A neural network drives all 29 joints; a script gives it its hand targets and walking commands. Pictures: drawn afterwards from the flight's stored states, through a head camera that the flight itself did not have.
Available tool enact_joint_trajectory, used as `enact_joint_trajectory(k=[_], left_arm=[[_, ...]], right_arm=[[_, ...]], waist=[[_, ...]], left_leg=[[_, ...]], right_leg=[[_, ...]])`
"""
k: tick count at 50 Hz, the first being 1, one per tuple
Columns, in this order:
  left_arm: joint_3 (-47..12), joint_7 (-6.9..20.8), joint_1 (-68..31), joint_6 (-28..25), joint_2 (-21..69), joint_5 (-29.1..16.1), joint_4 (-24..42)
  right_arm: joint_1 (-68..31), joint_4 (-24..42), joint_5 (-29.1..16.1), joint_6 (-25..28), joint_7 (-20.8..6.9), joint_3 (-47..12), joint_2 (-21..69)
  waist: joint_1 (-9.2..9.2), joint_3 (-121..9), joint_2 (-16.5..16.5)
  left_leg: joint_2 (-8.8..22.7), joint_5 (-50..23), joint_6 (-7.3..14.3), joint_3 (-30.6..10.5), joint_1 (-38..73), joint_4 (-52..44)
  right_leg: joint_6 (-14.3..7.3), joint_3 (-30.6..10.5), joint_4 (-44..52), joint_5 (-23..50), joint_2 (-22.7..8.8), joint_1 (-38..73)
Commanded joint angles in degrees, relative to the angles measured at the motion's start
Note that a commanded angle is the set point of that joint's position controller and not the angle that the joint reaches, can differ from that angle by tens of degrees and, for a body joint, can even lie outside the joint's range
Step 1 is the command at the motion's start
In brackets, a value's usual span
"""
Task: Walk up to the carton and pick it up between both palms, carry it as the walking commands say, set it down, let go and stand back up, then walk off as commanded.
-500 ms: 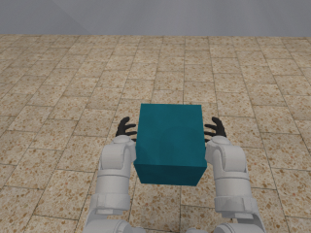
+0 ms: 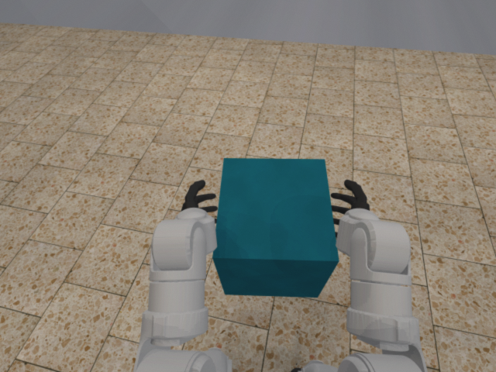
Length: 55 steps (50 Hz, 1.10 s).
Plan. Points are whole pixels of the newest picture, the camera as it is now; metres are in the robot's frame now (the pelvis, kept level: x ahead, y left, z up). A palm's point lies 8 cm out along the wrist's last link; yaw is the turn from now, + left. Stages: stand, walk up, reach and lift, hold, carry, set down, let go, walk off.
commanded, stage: carry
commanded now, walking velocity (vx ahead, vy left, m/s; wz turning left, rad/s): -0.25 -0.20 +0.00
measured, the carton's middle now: (272, 230) +0.35 +0.01 +0.01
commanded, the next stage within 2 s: none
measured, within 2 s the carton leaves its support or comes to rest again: neither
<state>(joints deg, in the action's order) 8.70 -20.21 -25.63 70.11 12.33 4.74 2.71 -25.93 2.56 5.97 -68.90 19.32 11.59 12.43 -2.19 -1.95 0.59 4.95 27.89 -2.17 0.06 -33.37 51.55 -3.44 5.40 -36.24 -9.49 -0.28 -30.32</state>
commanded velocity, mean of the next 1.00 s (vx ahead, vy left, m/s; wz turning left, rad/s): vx -0.25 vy -0.20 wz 0.00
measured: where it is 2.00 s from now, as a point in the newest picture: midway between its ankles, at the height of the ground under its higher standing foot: outside the picture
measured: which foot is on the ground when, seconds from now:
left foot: up 0.00-0.10, down 0.12-0.36, up 0.38-0.60, down 0.62-0.92, up 0.94-1.00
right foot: down 0.00-0.12, up 0.14-0.34, down 0.36-0.62, up 0.64-0.90, down 0.92-1.00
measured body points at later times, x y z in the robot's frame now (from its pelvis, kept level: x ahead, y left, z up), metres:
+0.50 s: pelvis -0.19 -0.13 +0.00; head -0.16 -0.13 +0.45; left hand +0.13 +0.01 +0.07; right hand +0.14 -0.25 +0.06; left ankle -0.16 +0.02 -0.66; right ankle -0.07 -0.23 -0.72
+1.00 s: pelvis -0.38 -0.27 +0.00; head -0.37 -0.28 +0.45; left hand -0.08 -0.12 +0.08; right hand -0.05 -0.37 +0.07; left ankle -0.30 -0.10 -0.68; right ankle -0.32 -0.39 -0.72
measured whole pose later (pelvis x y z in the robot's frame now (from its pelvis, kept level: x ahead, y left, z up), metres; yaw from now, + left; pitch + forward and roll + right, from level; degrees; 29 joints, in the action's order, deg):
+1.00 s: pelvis -0.38 -0.27 +0.00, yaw +3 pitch +2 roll +0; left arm 9.3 -19.7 -26.2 69.9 12.6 6.1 0.3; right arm -26.5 -0.5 8.4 -67.9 17.0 12.6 12.7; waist -2.9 -1.3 1.7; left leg 6.7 27.0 -3.5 -0.7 -36.2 53.7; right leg -0.7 3.6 -39.3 -15.2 -1.3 -25.6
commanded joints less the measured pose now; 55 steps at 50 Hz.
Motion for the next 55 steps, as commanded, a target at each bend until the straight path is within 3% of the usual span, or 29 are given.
enact_joint_trajectory(k=[1, 5, 6, 7, 8, 9, 12, 13, 16, 18, 19, 20, 22, 24, 26, 29, 30, 31, 32, 33, 37, 39, 43, 45, 46, 47, 48, 51, 55], left_arm=[[-34.09, 26.30, -32.98, -0.39, 61.47, -23.91, 3.97], [-32.53, 25.13, -33.33, -0.57, 59.69, -21.86, 3.77], [-32.46, 25.10, -33.87, -0.42, 59.42, -21.81, 2.90], [-32.03, 24.93, -34.81, -0.80, 58.61, -21.78, 4.68], [-30.84, 25.01, -33.36, -0.64, 59.47, -21.35, 1.19], [-33.30, 24.64, -35.94, -1.40, 60.98, -22.15, 3.51], [-35.54, 24.90, -40.51, -2.03, 61.49, -24.43, 8.24], [-34.84, 24.82, -40.13, -2.20, 60.98, -24.75, 8.28], [-34.22, 25.19, -40.03, -1.56, 60.38, -25.45, 8.20], [-33.33, 26.10, -38.05, -0.64, 59.35, -24.61, 2.53], [-33.08, 26.44, -36.59, -0.47, 58.10, -24.42, 1.36], [-33.92, 26.77, -34.51, -0.85, 57.49, -24.48, 1.63], [-33.12, 26.83, -37.36, -1.94, 59.60, -23.78, 5.27], [-32.08, 26.57, -38.01, -1.84, 61.34, -23.32, 5.90], [-31.56, 26.11, -36.95, -1.87, 60.11, -22.27, 5.75], [-30.99, 24.89, -31.14, -2.03, 57.83, -19.78, 3.83], [-31.69, 24.68, -32.31, -1.91, 59.18, -20.09, 3.74], [-31.65, 24.49, -32.77, -2.07, 59.39, -19.47, 4.34], [-30.90, 24.16, -30.57, -1.99, 58.90, -19.01, 4.54], [-30.46, 24.35, -30.58, -2.33, 59.14, -18.68, 3.76], [-37.93, 24.00, -39.20, -3.78, 60.11, -23.39, 12.93], [-37.71, 24.40, -40.79, -3.22, 60.38, -24.76, 13.52], [-36.75, 25.06, -37.88, -1.17, 59.43, -25.26, 8.22], [-36.36, 25.99, -36.22, -0.59, 59.20, -25.08, 3.82], [-34.96, 26.69, -32.86, -0.39, 57.63, -23.90, 0.18], [-35.66, 27.17, -35.09, -0.56, 57.13, -25.10, 1.22], [-34.59, 27.96, -33.19, -1.07, 58.06, -24.83, 1.37], [-32.85, 27.47, -37.97, -1.75, 60.43, -24.13, 5.04], [-29.17, 26.66, -33.24, -1.77, 58.68, -21.23, 1.95]], right_arm=[[-35.13, 5.37, -24.54, -0.84, -23.81, -35.10, 58.74], [-34.52, 2.54, -27.14, -1.35, -25.20, -35.74, 60.21], [-34.48, 2.06, -27.29, -1.47, -25.21, -35.51, 60.37], [-35.20, 1.78, -28.15, -1.39, -25.67, -36.08, 60.71], [-35.63, 0.76, -27.75, -1.63, -25.56, -36.05, 60.51], [-35.13, -0.31, -26.39, -1.12, -25.92, -34.70, 60.46], [-38.69, 3.64, -26.79, -0.82, -25.68, -35.15, 60.56], [-39.44, 5.46, -26.74, -0.39, -25.06, -35.08, 59.17], [-37.70, 5.06, -25.83, -0.49, -24.23, -33.44, 58.56], [-33.62, 0.54, -23.24, -1.08, -23.86, -31.88, 57.55], [-32.53, -2.00, -22.23, -1.18, -23.62, -31.35, 58.10], [-31.02, -0.68, -22.73, -0.72, -23.85, -32.36, 58.78], [-37.04, 2.04, -24.38, 0.02, -24.27, -34.59, 60.91], [-40.45, 5.54, -25.97, 0.35, -24.28, -35.71, 60.59], [-42.56, 7.23, -26.97, 0.60, -23.83, -36.41, 60.05], [-37.27, 4.33, -27.44, -0.04, -24.39, -36.73, 59.66], [-37.39, 4.45, -27.83, -0.35, -24.78, -37.18, 60.21], [-36.21, 3.13, -27.89, -0.81, -25.54, -37.26, 61.16], [-35.14, 2.68, -28.23, -0.99, -25.71, -37.13, 60.70], [-35.44, 1.28, -26.95, -0.88, -25.78, -37.37, 60.75], [-37.04, 4.42, -25.90, 0.12, -25.99, -36.07, 59.55], [-36.93, 5.56, -25.03, 0.12, -25.32, -35.09, 58.54], [-30.18, 1.68, -21.76, -0.18, -24.87, -30.83, 56.62], [-29.45, -1.04, -20.05, -0.28, -24.32, -30.02, 56.04], [-27.82, -2.33, -19.62, -0.28, -24.27, -30.51, 56.33], [-28.35, -2.07, -19.64, -0.03, -24.30, -30.59, 56.11], [-31.02, 0.31, -20.66, 0.12, -24.03, -32.72, 58.30], [-37.66, 3.82, -23.08, 0.95, -24.25, -35.27, 59.61], [-43.32, 8.68, -28.01, 0.90, -23.74, -39.20, 60.01]], waist=[[2.48, -28.57, -8.05], [3.68, -28.62, -4.88], [4.46, -28.20, 2.24], [3.09, -27.01, 16.92], [2.97, -24.83, 15.27], [3.15, -25.62, 11.30], [2.43, -24.19, 5.62], [2.66, -26.11, 7.45], [2.61, -26.85, 14.14], [3.06, -25.60, 3.03], [2.54, -25.99, -10.25], [1.74, -29.35, -18.08], [1.60, -29.02, -15.90], [2.56, -27.75, -8.14], [2.44, -30.41, -6.05], [2.09, -31.81, -11.90], [3.29, -31.45, -9.12], [4.33, -30.30, -0.99], [2.82, -28.85, 14.81], [2.93, -25.67, 13.46], [2.75, -27.64, 3.72], [3.06, -27.06, 8.53], [3.23, -27.44, 20.97], [2.58, -24.29, 12.26], [2.73, -25.00, 1.64], [2.71, -24.86, -12.36], [1.67, -26.78, -21.25], [2.08, -24.90, -11.76], [2.05, -28.61, -12.81]], left_leg=[[-1.84, 2.53, 1.05, 2.54, 3.34, 8.71], [-0.10, -8.04, 3.64, 2.45, 21.89, -20.58], [6.95, -12.23, 5.09, -6.79, 28.92, -28.18], [25.86, -28.36, 10.73, -28.27, 29.59, -29.58], [29.79, -38.90, 15.07, -29.17, 28.00, -28.78], [27.11, -38.78, 14.03, -23.38, 25.09, -26.11], [15.98, -31.62, 6.24, -10.49, 18.37, -23.68], [15.06, -38.75, 5.61, -8.36, 21.13, -21.74], [11.94, -30.14, 3.94, -2.55, 19.42, -20.45], [7.04, -20.69, 1.42, -0.49, 13.06, -13.06], [1.03, -2.70, -0.78, 4.23, 2.13, -1.35], [-3.10, 9.95, -1.03, 4.98, -3.38, 10.86], [-3.78, 6.06, 0.63, 1.09, 1.27, 21.13], [-2.79, 1.48, 0.26, 2.25, 2.01, 16.99], [-3.34, 1.43, 0.33, 3.38, 3.38, 6.92], [-4.71, 0.85, 2.77, 5.29, 16.25, -10.74], [-2.21, -1.67, 4.25, 2.22, 23.10, -22.40], [7.21, -5.87, 6.20, -9.83, 31.23, -31.15], [27.66, -27.21, 11.95, -32.65, 33.91, -30.42], [31.54, -34.76, 17.21, -29.34, 28.76, -27.46], [15.91, -45.61, 8.29, -10.86, 28.29, -21.12], [15.38, -47.60, 7.49, -7.77, 27.48, -20.77], [13.15, -33.79, 5.00, -4.24, 26.42, -22.64], [9.57, -29.95, 2.39, -1.95, 21.06, -17.15], [5.30, -21.92, 0.45, 1.29, 13.11, -10.56], [-0.63, 3.82, -1.96, 5.77, 0.74, 2.41], [-4.03, 10.22, -1.23, 4.29, -2.33, 11.90], [-3.84, 3.12, 0.61, 1.39, 0.87, 19.26], [-4.27, -0.36, 0.20, 5.41, 4.53, 4.76]], right_leg=[[-7.31, -15.19, 11.53, 16.76, -14.07, 18.09], [-2.71, -6.49, 6.46, 7.32, -8.94, 8.06], [-0.06, -5.36, 2.33, -1.05, -6.14, 0.84], [4.01, -2.18, -9.33, -14.43, -2.47, -7.56], [3.95, -6.30, -20.32, -19.01, -2.63, -11.70], [3.01, -10.60, -26.40, -17.33, -4.09, -10.13], [3.42, -9.44, -23.60, -10.34, -3.85, -2.52], [3.73, -6.71, -18.21, -10.40, -2.16, -0.80], [4.24, -1.06, 1.49, -10.38, 1.40, 11.09], [2.85, -10.47, 12.43, -2.98, -4.09, 18.78], [-1.10, -23.04, 14.25, 11.50, -15.86, 23.70], [-7.71, -24.39, 11.08, 25.12, -21.45, 23.02], [-7.47, -20.97, 13.42, 17.47, -16.27, 16.04], [-5.11, -14.68, 11.30, 15.54, -12.05, 16.92], [-5.15, -13.47, 10.29, 15.32, -12.62, 22.49], [-2.65, -11.04, 14.82, 3.59, -10.79, 16.42], [-1.18, -8.75, 11.71, -2.79, -9.33, 12.24], [1.18, -8.06, 4.99, -5.02, -6.92, 2.54], [4.85, -3.14, -6.93, -15.07, -1.72, -8.88], [5.15, -8.79, -19.70, -18.37, -4.69, -13.16], [4.52, -8.22, -28.87, -11.81, -2.19, -8.43], [5.03, -4.98, -21.34, -14.00, -1.35, -2.73], [5.96, 0.31, -3.35, -14.88, 2.09, 7.57], [5.12, -3.64, 10.96, -5.82, -0.26, 13.69], [2.36, -13.83, 14.83, 0.83, -7.57, 18.79], [-2.53, -25.52, 12.23, 24.06, -19.11, 23.67], [-8.07, -22.36, 9.83, 35.45, -20.54, 21.20], [-5.35, -14.91, 10.42, 24.52, -13.33, 18.65], [-4.63, -12.06, 11.80, 15.24, -12.21, 23.12]])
